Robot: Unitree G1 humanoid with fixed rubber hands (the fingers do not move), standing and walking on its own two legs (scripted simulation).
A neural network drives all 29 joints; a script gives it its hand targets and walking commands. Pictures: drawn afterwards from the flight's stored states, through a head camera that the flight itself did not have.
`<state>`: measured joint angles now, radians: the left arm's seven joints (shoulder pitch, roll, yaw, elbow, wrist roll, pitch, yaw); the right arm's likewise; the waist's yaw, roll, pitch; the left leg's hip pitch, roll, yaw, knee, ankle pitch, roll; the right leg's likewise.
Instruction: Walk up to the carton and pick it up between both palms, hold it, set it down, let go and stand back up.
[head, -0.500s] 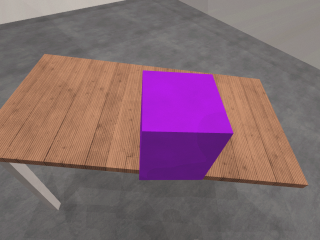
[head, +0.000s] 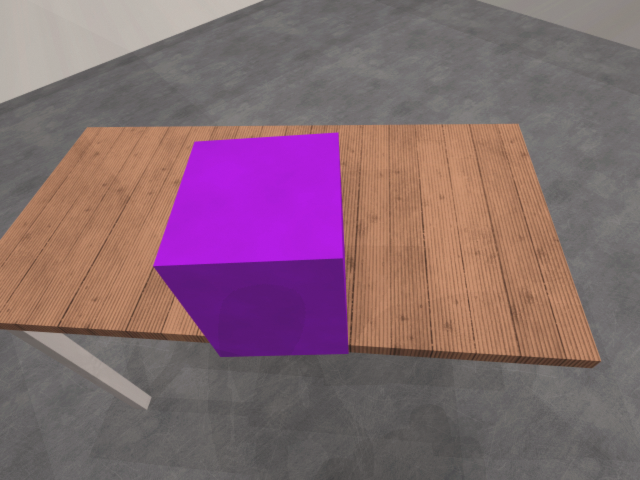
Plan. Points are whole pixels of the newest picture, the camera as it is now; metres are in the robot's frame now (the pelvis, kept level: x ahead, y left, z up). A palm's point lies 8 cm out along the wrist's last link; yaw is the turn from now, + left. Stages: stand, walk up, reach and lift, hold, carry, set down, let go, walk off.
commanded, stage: walk up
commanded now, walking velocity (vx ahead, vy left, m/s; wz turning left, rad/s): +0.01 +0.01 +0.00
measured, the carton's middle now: (275, 252) +0.41 +0.08 +0.03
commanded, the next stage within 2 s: stand in 1.06 s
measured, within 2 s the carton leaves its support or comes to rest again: neither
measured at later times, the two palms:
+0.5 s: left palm out of the picture -0.03 +0.24 -0.15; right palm out of the picture +0.02 -0.17 -0.15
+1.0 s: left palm out of the picture +0.03 +0.29 -0.16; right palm out of the picture +0.00 -0.10 -0.15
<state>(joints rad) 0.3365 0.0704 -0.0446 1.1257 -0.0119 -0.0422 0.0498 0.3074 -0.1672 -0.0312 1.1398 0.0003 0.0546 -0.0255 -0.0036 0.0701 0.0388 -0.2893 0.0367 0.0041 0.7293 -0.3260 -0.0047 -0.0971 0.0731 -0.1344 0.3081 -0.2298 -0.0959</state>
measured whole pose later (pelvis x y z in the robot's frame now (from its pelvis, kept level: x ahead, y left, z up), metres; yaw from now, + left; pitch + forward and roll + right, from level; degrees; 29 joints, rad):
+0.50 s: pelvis +0.03 +0.04 +0.00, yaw +0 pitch -1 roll +0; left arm 0.37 0.12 -0.01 1.18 0.00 -0.03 0.04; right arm 0.27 -0.10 0.00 1.14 -0.01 -0.01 -0.04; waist 0.02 -0.03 0.05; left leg -0.19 0.04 0.03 0.45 -0.25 -0.02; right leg -0.05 0.02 -0.12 0.37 -0.32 -0.05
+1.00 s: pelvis +0.05 +0.09 +0.00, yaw -1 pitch -1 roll +0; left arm 0.28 0.12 -0.01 1.18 0.00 0.00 0.05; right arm 0.33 -0.08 0.02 1.19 -0.01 -0.03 -0.04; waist -0.01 -0.03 0.05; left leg -0.13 -0.04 0.08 0.40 -0.26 0.06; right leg -0.02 -0.06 -0.08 0.35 -0.32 0.03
